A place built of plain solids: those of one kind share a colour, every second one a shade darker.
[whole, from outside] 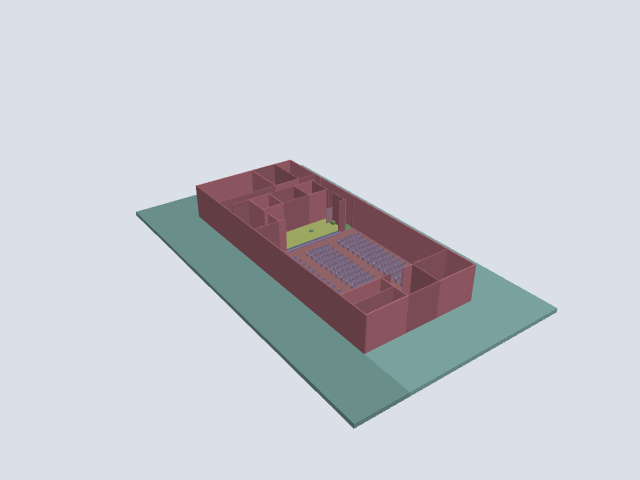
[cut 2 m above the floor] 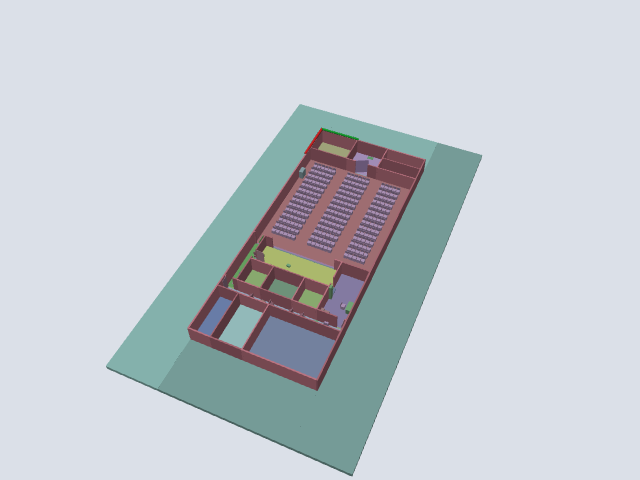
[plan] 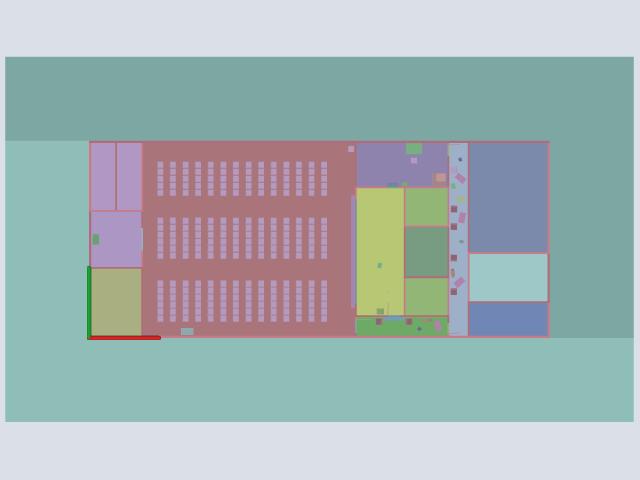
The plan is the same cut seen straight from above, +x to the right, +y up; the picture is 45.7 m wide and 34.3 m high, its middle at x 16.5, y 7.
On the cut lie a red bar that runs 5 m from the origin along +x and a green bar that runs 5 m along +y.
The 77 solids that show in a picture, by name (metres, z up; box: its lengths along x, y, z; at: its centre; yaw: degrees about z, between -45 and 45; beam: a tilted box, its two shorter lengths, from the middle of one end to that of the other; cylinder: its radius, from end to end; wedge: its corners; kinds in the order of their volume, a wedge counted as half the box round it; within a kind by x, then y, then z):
{
 "under_1": {"box": [6.0, 14.09, 0.5], "at": [-3.0, 7.04, -0.33]},
 "under_2": {"box": [44.92, 6.0, 0.5], "at": [16.46, -3.0, -0.33]},
 "under_3": {"box": [44.92, 6.0, 0.5], "at": [16.46, 17.09, -0.33]},
 "under_4": {"box": [6.0, 14.09, 0.5], "at": [35.92, 7.04, -0.33]},
 "under_foot_1": {"box": [32.92, 14.09, 0.5], "at": [16.46, 7.04, -0.47]},
 "floor_hall_1": {"box": [15.15, 13.77, 0.64], "at": [11.43, 7.04, -0.32]},
 "wall_1": {"box": [0.16, 4.78, 4.56], "at": [0.08, 2.55, 1.98]},
 "wall_2": {"box": [0.16, 3.95, 4.56], "at": [0.08, 7.04, 1.98]},
 "wall_3": {"box": [0.16, 4.78, 4.56], "at": [0.08, 11.54, 1.98]},
 "wall_4": {"box": [3.85, 0.13, 4.56], "at": [1.93, 5.0, 1.98]},
 "wall_5": {"box": [3.85, 0.13, 4.56], "at": [1.93, 9.09, 1.98]},
 "wall_6": {"box": [0.13, 4.78, 4.56], "at": [1.94, 11.54, 1.98]},
 "wall_7": {"box": [0.13, 4.78, 4.56], "at": [3.79, 2.55, 1.98]},
 "wall_8": {"box": [0.13, 1.18, 4.56], "at": [3.79, 5.66, 1.98]},
 "wall_9": {"box": [0.13, 1.17, 4.56], "at": [3.79, 8.44, 1.98]},
 "wall_10": {"box": [0.13, 4.78, 4.56], "at": [3.79, 11.54, 1.98]},
 "wall_11": {"box": [32.92, 0.16, 4.56], "at": [16.46, 0.08, 1.98]},
 "wall_12": {"box": [32.92, 0.16, 4.56], "at": [16.46, 14.01, 1.98]},
 "wall_13": {"box": [0.13, 0.17, 4.56], "at": [19.07, 0.24, 1.98]},
 "wall_14": {"box": [0.13, 0.8, 4.56], "at": [19.07, 2.02, 1.98]},
 "wall_15": {"box": [0.13, 0.8, 4.56], "at": [19.07, 10.3, 1.98]},
 "wall_16": {"box": [0.13, 3.1, 4.56], "at": [19.07, 12.38, 1.98]},
 "wall_17": {"box": [2.33, 0.13, 4.56], "at": [20.16, 1.55, 1.98]},
 "wall_18": {"box": [2.33, 0.13, 4.56], "at": [20.16, 10.77, 1.98]},
 "wall_19": {"box": [0.13, 2.66, 4.56], "at": [22.55, 2.95, 1.98]},
 "wall_20": {"box": [0.13, 3.51, 4.56], "at": [22.55, 6.16, 1.98]},
 "wall_21": {"box": [0.13, 2.66, 4.56], "at": [22.55, 9.37, 1.98]},
 "wall_22": {"box": [3.65, 0.13, 4.56], "at": [23.91, 10.77, 1.98]},
 "wall_23": {"box": [3.5, 0.13, 4.56], "at": [23.99, 1.55, 1.98]},
 "wall_24": {"box": [3.26, 0.13, 4.56], "at": [24.11, 4.34, 1.98]},
 "wall_25": {"box": [3.26, 0.13, 4.56], "at": [24.11, 7.98, 1.98]},
 "wall_26": {"box": [0.13, 0.42, 4.56], "at": [25.68, 1.28, 1.98]},
 "wall_27": {"box": [0.13, 2.66, 4.56], "at": [25.68, 2.95, 1.98]},
 "wall_28": {"box": [0.13, 3.51, 4.56], "at": [25.68, 6.16, 1.98]},
 "wall_29": {"box": [0.13, 2.66, 4.56], "at": [25.68, 9.37, 1.98]},
 "wall_30": {"box": [0.13, 2.19, 4.56], "at": [25.68, 11.93, 1.98]},
 "wall_31": {"box": [0.13, 2.34, 4.56], "at": [27.11, 1.33, 1.98]},
 "wall_32": {"box": [0.13, 3.38, 4.56], "at": [27.11, 4.32, 1.98]},
 "wall_33": {"box": [0.13, 7.8, 4.56], "at": [27.11, 10.03, 1.98]},
 "wall_34": {"box": [5.87, 0.13, 4.56], "at": [29.98, 2.56, 1.98]},
 "wall_35": {"box": [5.87, 0.13, 4.56], "at": [29.98, 6.07, 1.98]},
 "wall_36": {"box": [0.16, 2.34, 4.56], "at": [32.84, 1.33, 1.98]},
 "wall_37": {"box": [0.16, 3.38, 4.56], "at": [32.84, 4.32, 1.98]},
 "wall_38": {"box": [0.16, 7.8, 4.56], "at": [32.84, 10.03, 1.98]},
 "floor_platform_1": {"box": [3.35, 9.08, 0.93], "at": [20.8, 6.16, -0.18]},
 "floor_schoolroom_1": {"box": [5.58, 7.8, 0.64], "at": [29.97, 10.03, -0.32]},
 "floor_vestry_1": {"box": [6.48, 3.1, 0.64], "at": [22.37, 12.38, -0.32]},
 "floor_kitchen_1": {"box": [5.58, 3.38, 0.64], "at": [29.97, 4.32, -0.32]},
 "floor_back_pass_1": {"box": [1.31, 13.77, 0.64], "at": [26.39, 7.04, -0.32]},
 "floor_cry_room_1": {"box": [3.56, 4.78, 0.64], "at": [1.94, 2.55, -0.32]},
 "floor_wc_1": {"box": [1.72, 4.78, 0.64], "at": [1.02, 11.54, -0.32]},
 "floor_wc_2": {"box": [1.72, 4.78, 0.64], "at": [2.86, 11.54, -0.32]},
 "floor_change_1": {"box": [3.0, 2.66, 0.64], "at": [24.11, 2.95, -0.32]},
 "floor_change_2": {"box": [3.0, 2.66, 0.64], "at": [24.11, 9.37, -0.32]},
 "floor_lobby_1": {"box": [3.56, 3.95, 0.64], "at": [1.94, 7.04, -0.32]},
 "floor_store_1": {"box": [5.58, 2.34, 0.64], "at": [29.97, 1.33, -0.32]},
 "floor_side_pass_1": {"box": [6.48, 1.33, 0.64], "at": [22.37, 0.82, -0.32]},
 "floor_tank_1": {"box": [3.0, 3.51, 0.5], "at": [24.11, 6.16, -0.39]},
 "floor_gap_platform_step_1": {"box": [0.13, 7.48, 0.93], "at": [19.07, 6.16, -0.18]},
 "stack_trolley_1": {"box": [0.9, 0.5, 1.09], "at": [7.02, 0.46, 0.55]},
 "platform_step_tread_1": {"box": [0.29, 8.08, 0.19], "at": [18.86, 6.16, 0.05]},
 "armchair_club_1": {"box": [0.92, 0.33, 0.38], "at": [25.02, 11.01, 0.61]},
 "armchair_club_2": {"box": [0.92, 0.9, 0.35], "at": [25.02, 11.31, 0.24]},
 "billy_1": {"box": [0.42, 0.28, 2.02], "at": [22.55, 10.98, 1.01]},
 "leaf_hall_door_1": {"box": [0.05, 1.61, 2.0], "at": [3.36, 6.97, 1.0], "yaw": 27.0},
 "floor_gap_hall_door_1": {"box": [0.13, 1.61, 0.64], "at": [3.79, 7.05, -0.32]},
 "rubber_mat_1": {"box": [0.45, 0.75, 0.08], "at": [24.92, 0.85, -0.03], "yaw": 13.2},
 "rubber_mat_2": {"box": [0.75, 0.45, 0.08], "at": [26.45, 3.98, -0.03], "yaw": 40.6},
 "rubber_mat_3": {"box": [0.75, 0.45, 0.08], "at": [26.55, 11.41, -0.03], "yaw": -39.6},
 "rubber_mat_4": {"box": [0.45, 0.75, 0.08], "at": [26.65, 8.59, -0.03], "yaw": -9.8},
 "leaf_platform_door_1": {"box": [0.05, 0.91, 2.0], "at": [21.36, 2.07, 1.29], "yaw": -4.0},
 "wedge_speaker_1": {"box": [0.52, 0.44, 0.34], "at": [20.81, 1.89, 0.46]},
 "platform_door_tread_1": {"box": [1.51, 0.26, 0.19], "at": [21.78, 1.36, 0.05]},
 "leaf_back_pass_door_1": {"box": [0.76, 0.05, 2.0], "at": [26.12, 0.34, 1.0], "yaw": 4.0},
 "rug_1": {"box": [0.45, 0.75, 0.08], "at": [0.48, 7.04, -0.03], "yaw": 0.8},
 "kitchen_table_1": {"box": [1.15, 0.8, 0.028], "at": [23.21, 13.52, 0.74]},
 "doormat_1": {"box": [0.6, 0.4, 0.09], "at": [26.58, 9.9, -0.01], "yaw": 3.5}
}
